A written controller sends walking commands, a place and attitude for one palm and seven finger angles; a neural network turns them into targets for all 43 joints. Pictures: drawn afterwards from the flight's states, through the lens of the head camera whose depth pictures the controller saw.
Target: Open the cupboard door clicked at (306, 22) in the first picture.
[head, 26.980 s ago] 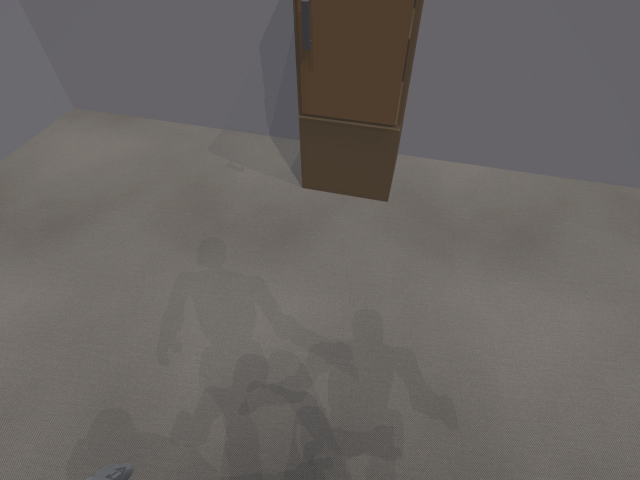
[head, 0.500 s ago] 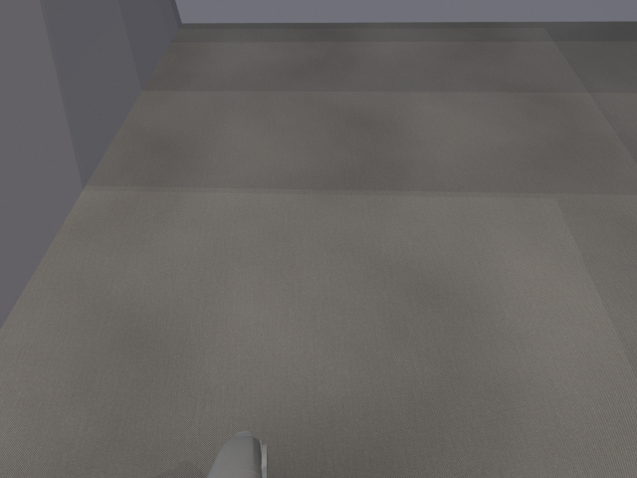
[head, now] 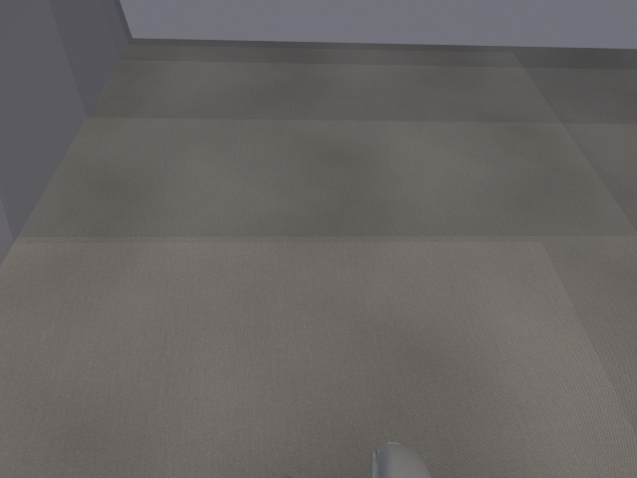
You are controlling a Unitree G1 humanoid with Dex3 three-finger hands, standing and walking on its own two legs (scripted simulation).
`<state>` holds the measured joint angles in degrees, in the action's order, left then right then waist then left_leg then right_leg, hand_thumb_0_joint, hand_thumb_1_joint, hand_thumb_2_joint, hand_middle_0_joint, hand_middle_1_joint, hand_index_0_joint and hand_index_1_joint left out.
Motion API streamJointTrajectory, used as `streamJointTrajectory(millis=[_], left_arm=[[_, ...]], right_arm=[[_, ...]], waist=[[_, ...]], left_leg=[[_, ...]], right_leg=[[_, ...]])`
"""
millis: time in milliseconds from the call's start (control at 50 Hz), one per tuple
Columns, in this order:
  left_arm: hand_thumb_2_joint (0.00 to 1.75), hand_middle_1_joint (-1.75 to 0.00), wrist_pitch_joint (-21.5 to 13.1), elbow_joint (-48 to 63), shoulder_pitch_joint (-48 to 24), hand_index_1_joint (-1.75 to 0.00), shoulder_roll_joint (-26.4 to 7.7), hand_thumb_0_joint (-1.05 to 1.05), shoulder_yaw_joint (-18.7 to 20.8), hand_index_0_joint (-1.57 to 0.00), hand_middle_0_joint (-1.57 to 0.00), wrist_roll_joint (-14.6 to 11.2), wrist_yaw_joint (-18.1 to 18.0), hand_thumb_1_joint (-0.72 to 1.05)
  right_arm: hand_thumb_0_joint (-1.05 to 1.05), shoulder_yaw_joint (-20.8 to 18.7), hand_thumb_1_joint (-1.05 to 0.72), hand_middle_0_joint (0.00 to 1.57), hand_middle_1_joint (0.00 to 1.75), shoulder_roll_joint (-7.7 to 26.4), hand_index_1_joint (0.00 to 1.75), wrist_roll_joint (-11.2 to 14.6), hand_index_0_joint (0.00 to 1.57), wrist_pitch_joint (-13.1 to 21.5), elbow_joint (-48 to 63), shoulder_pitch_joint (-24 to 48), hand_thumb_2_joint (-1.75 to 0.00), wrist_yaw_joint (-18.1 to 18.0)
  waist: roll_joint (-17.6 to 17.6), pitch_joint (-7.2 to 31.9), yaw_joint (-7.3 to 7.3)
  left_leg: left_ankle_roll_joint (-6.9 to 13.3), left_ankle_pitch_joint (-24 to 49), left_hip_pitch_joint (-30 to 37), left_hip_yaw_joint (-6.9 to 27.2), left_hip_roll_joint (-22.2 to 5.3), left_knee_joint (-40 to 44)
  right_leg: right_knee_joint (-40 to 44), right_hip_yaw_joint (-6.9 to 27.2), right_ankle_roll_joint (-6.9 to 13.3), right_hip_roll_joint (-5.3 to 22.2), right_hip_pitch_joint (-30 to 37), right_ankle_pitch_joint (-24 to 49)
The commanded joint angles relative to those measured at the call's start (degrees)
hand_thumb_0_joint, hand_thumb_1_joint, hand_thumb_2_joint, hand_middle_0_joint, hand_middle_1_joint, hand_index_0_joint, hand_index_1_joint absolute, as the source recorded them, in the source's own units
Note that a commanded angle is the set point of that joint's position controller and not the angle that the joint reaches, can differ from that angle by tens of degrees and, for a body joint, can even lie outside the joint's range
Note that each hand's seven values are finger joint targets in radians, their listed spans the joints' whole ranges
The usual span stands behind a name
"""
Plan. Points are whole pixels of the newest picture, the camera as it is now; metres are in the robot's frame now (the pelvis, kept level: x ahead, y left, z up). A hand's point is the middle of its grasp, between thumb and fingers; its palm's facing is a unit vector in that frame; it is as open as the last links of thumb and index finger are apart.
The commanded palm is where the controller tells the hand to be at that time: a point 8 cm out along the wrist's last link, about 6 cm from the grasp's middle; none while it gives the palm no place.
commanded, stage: walk to a spot facing it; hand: left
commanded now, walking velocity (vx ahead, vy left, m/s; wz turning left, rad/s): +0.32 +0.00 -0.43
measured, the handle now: out of the picture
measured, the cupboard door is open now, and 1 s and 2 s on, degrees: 40 40 40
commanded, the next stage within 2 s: turn to face it in 0.10 s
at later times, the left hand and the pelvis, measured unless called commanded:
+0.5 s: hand (279, 338) +0.35 +0.09 -0.16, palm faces +0.02 -0.98 -0.19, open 7.0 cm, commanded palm none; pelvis +0.22 -0.07 +0.00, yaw +2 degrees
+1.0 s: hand (241, 329) +0.36 +0.16 -0.16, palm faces +0.29 -0.92 -0.28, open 7.4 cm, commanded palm none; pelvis +0.31 -0.08 -0.01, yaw +17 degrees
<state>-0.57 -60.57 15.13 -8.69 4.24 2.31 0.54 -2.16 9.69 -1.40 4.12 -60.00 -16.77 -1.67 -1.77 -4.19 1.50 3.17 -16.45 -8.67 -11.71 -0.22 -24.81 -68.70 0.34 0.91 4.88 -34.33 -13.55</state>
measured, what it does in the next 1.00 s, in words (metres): walks ahead, turning left: right foot, then left foot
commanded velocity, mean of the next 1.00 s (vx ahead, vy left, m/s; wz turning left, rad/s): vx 0.04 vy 0.00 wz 0.43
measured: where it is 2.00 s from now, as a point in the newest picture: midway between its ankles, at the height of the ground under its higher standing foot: (373, 430)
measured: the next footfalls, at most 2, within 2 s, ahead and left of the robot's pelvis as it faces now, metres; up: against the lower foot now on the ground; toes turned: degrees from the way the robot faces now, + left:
right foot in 0.26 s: +0.26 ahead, -0.15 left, +0.00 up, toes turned -11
left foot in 0.68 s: +0.36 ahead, +0.06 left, +0.00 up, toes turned +16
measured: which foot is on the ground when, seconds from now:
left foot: down 0.00-0.24, up 0.26-0.66, down 0.68-1.00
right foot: up 0.00-0.24, down 0.26-0.68, up 0.70-1.00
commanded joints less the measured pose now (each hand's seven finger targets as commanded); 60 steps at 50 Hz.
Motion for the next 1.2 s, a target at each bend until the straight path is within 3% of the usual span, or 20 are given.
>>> streamJointTrajectory(millis=[0,120,160,200,240,280,320,380,560,620,640,660,700,800,940,1020,1040,1060,1080,1180], left_arm=[[0.90,-0.30,-0.5,3.5,-1.4,-0.30,0.1,0.00,-0.5,-0.20,-0.20,-0.7,1.2,0.90],[0.90,-0.30,-0.6,7.0,-11.6,-0.30,-2.6,0.00,-0.8,-0.20,-0.20,-1.0,1.8,0.90],[0.90,-0.30,-0.9,6.6,-8.3,-0.30,-4.1,0.00,-0.7,-0.20,-0.20,-0.9,1.6,0.90],[0.90,-0.30,-2.3,2.3,6.2,-0.30,-7.1,0.00,-0.1,-0.20,-0.20,-0.7,0.6,0.90],[0.90,-0.30,-3.2,-1.1,15.9,-0.30,-16.6,0.00,1.8,-0.20,-0.20,-1.6,-0.9,0.90],[0.90,-0.30,-2.8,1.6,7.6,-0.30,-13.8,0.00,0.6,-0.20,-0.20,-2.0,-1.8,0.90],[0.90,-0.30,-3.0,3.3,0.5,-0.30,-8.3,0.00,-1.0,-0.20,-0.20,-1.8,-2.3,0.90],[0.90,-0.30,-3.2,4.6,-4.2,-0.30,-6.0,0.00,-1.9,-0.20,-0.20,-1.8,-2.0,0.90],[0.90,-0.30,-1.8,7.4,-4.6,-0.30,-9.3,0.00,0.8,-0.20,-0.20,-0.9,-2.3,0.90],[0.90,-0.30,-1.3,8.5,-4.8,-0.30,-11.8,0.00,1.4,-0.20,-0.20,-1.3,-2.1,0.90],[0.90,-0.30,-1.0,9.5,-4.8,-0.30,-11.6,0.00,1.3,-0.20,-0.20,-1.6,-1.9,0.90],[0.90,-0.30,-0.6,12.0,-4.5,-0.30,-8.1,0.00,0.7,-0.20,-0.20,-2.5,-1.5,0.90],[0.90,-0.30,0.6,15.4,-10.3,-0.30,-8.3,0.00,0.1,-0.20,-0.20,-1.5,-2.3,0.90],[0.90,-0.30,1.4,11.9,-6.8,-0.30,-7.9,0.00,0.7,-0.20,-0.20,-1.3,-1.3,0.90],[0.90,-0.30,1.9,13.8,-7.9,-0.30,-8.0,0.00,0.2,-0.20,-0.20,-1.5,-1.4,0.90],[0.90,-0.30,1.0,12.9,-1.5,-0.30,-9.2,0.00,0.6,-0.20,-0.20,-1.7,-1.6,0.90],[0.90,-0.30,0.5,12.6,1.3,-0.30,-11.7,0.00,1.2,-0.20,-0.20,-1.4,-2.0,0.90],[0.90,-0.30,0.0,12.7,2.6,-0.30,-17.5,0.00,2.4,-0.20,-0.20,-0.4,-2.5,0.90],[0.90,-0.30,0.3,13.6,0.8,-0.30,-19.2,0.00,1.8,-0.20,-0.20,-0.6,-2.6,0.90],[0.90,-0.30,-0.5,14.7,-5.2,-0.30,-11.3,0.00,0.0,-0.20,-0.20,-1.1,-2.7,0.90]], right_arm=[[0.00,0.0,-0.90,0.20,0.30,4.8,0.30,0.1,0.20,1.1,0.0,-7.2,-0.90,0.2],[0.00,0.1,-0.90,0.20,0.30,7.0,0.30,-0.4,0.20,0.0,-1.9,-13.0,-0.90,0.1],[0.00,-0.1,-0.90,0.20,0.30,8.7,0.30,-0.3,0.20,-0.4,-2.0,-12.7,-0.90,0.0],[0.00,0.0,-0.90,0.20,0.30,9.0,0.30,0.5,0.20,-0.6,-1.8,-10.4,-0.90,0.3],[0.00,0.2,-0.90,0.20,0.30,3.4,0.30,2.2,0.20,-0.5,-0.8,-13.9,-0.90,0.1],[0.00,-0.1,-0.90,0.20,0.30,3.0,0.30,1.9,0.20,-1.6,0.5,-7.3,-0.90,-0.1],[0.00,0.3,-0.90,0.20,0.30,0.5,0.30,1.2,0.20,-2.9,-0.9,-7.2,-0.90,0.2],[0.00,0.4,-0.90,0.20,0.30,-0.9,0.30,1.0,0.20,-5.4,-2.1,-10.2,-0.90,0.8],[0.00,-0.9,-0.90,0.20,0.30,2.0,0.30,0.3,0.20,-5.7,5.8,3.4,-0.90,2.6],[0.00,-1.7,-0.90,0.20,0.30,5.4,0.30,-0.2,0.20,-5.4,6.9,0.0,-0.90,2.8],[0.00,-2.5,-0.90,0.20,0.30,8.4,0.30,-0.6,0.20,-5.1,6.6,-3.9,-0.90,2.6],[0.00,-3.9,-0.90,0.20,0.30,15.6,0.30,-1.0,0.20,-4.5,7.4,-7.0,-0.90,2.3],[0.00,-4.0,-0.90,0.20,0.30,17.7,0.30,-0.2,0.20,-4.7,7.9,-6.7,-0.90,0.9],[0.00,-3.0,-0.90,0.20,0.30,14.1,0.30,-0.2,0.20,-3.6,11.0,3.2,-0.90,0.3],[0.00,-4.4,-0.90,0.20,0.30,15.5,0.30,-0.3,0.20,-5.0,11.3,4.3,-0.90,1.4],[0.00,-5.0,-0.90,0.20,0.30,15.2,0.30,0.1,0.20,-6.0,12.7,9.0,-0.90,1.6],[0.00,-4.8,-0.90,0.20,0.30,13.1,0.30,0.6,0.20,-6.0,13.5,9.5,-0.90,1.8],[0.00,-4.2,-0.90,0.20,0.30,8.9,0.30,1.1,0.20,-6.0,14.7,9.5,-0.90,2.2],[0.00,-4.2,-0.90,0.20,0.30,9.6,0.30,0.5,0.20,-6.1,15.5,10.9,-0.90,2.5],[0.00,-3.6,-0.90,0.20,0.30,8.3,0.30,0.5,0.20,-7.7,11.3,9.3,-0.90,3.5]], waist=[[8.7,-2.0,-0.30],[7.5,-3.5,-3.02],[7.8,-0.2,-1.06],[5.5,7.5,5.59],[-10.6,20.2,5.76],[-6.5,14.5,3.84],[-0.7,6.5,-0.84],[-5.7,3.8,-4.67],[-6.5,1.9,-2.36],[-2.8,5.9,-5.02],[3.9,9.4,-6.91],[21.9,12.2,-7.90],[13.3,14.0,-7.42],[7.4,10.4,-2.54],[10.4,10.0,-3.29],[10.3,9.4,-0.29],[4.6,9.8,1.17],[-13.6,9.2,1.87],[-15.3,6.5,1.96],[-10.4,4.3,-2.81]], left_leg=[[2.8,23.7,-1.8,3.9,-14.7,13.8],[2.6,34.3,4.6,1.3,-17.0,11.0],[2.0,46.9,8.1,0.2,-17.7,3.6],[-0.6,49.0,1.7,-0.8,-14.6,-14.3],[-4.9,-21.1,-22.3,2.0,-1.3,-49.9],[-4.0,-14.3,-25.6,12.3,-4.8,-55.0],[-4.0,-7.5,-21.3,13.1,-7.3,-47.9],[-5.6,-3.9,-16.8,9.9,-6.3,-39.3],[-5.0,-3.0,-19.0,4.7,-4.7,-21.3],[-3.6,3.4,-9.2,3.2,-1.6,-10.5],[-1.3,18.6,-0.5,7.7,-4.4,-5.4],[8.5,47.0,8.3,32.3,-21.4,-1.0],[13.0,38.0,5.2,38.9,-26.3,2.1],[6.4,31.3,-0.9,23.6,-15.0,2.5],[6.1,22.5,-3.3,25.5,-12.7,2.6],[3.2,15.2,-11.7,26.9,-9.4,-1.6],[0.4,7.5,-18.3,24.5,-6.0,-6.7],[-4.7,-9.8,-29.4,14.5,2.9,-20.5],[-5.2,-19.8,-28.9,13.5,3.0,-35.5],[-7.1,-6.4,-26.2,12.2,-1.3,-46.3]], right_leg=[[11.4,-2.3,-0.1,1.7,-0.7,7.5],[27.4,-7.2,2.4,-1.6,4.3,6.1],[30.0,-9.0,4.0,-4.3,10.5,1.6],[37.6,-8.5,5.4,-5.6,31.8,8.4],[42.3,23.3,16.8,23.8,55.5,42.9],[45.3,16.8,14.6,20.9,43.1,40.6],[48.7,3.2,9.2,16.0,28.2,37.8],[51.5,-6.8,6.2,12.2,20.1,36.7],[45.1,-10.7,5.7,15.9,26.4,33.0],[32.3,-13.4,2.8,14.9,27.3,33.8],[22.1,-14.6,0.1,12.3,21.9,25.9],[6.4,-14.6,-4.9,2.6,5.7,-13.3],[-6.2,-0.6,-4.0,0.2,-0.1,-23.9],[1.8,0.2,-5.6,0.3,2.0,-11.0],[18.5,-1.8,-5.6,-2.8,8.9,-12.3],[37.3,-3.9,-4.7,-5.0,23.0,-3.6],[46.5,0.2,-3.5,-0.3,30.8,-1.2],[53.0,17.9,2.1,15.9,35.5,0.2],[53.5,20.4,7.4,24.7,27.4,7.0],[47.6,0.0,4.1,12.3,25.2,23.9]])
